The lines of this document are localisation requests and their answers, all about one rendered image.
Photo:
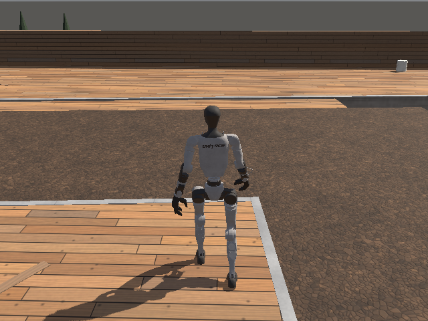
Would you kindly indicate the left robot forearm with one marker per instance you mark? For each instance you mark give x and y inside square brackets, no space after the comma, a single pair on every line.
[181,183]

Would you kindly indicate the right robot thigh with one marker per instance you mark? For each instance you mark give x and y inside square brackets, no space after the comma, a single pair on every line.
[230,203]

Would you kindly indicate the robot left shin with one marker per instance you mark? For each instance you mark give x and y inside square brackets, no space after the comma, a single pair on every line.
[200,236]

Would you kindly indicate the robot right hand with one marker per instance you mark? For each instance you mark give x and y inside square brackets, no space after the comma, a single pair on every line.
[239,181]

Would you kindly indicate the robot left upper arm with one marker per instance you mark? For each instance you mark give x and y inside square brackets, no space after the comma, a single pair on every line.
[189,152]

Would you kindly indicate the robot right upper arm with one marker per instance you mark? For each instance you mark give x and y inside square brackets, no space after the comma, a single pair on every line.
[237,151]

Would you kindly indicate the right robot forearm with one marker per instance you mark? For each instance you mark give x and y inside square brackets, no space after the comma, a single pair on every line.
[243,173]

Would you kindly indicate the robot left hand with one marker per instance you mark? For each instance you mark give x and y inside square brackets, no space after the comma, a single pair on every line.
[175,204]

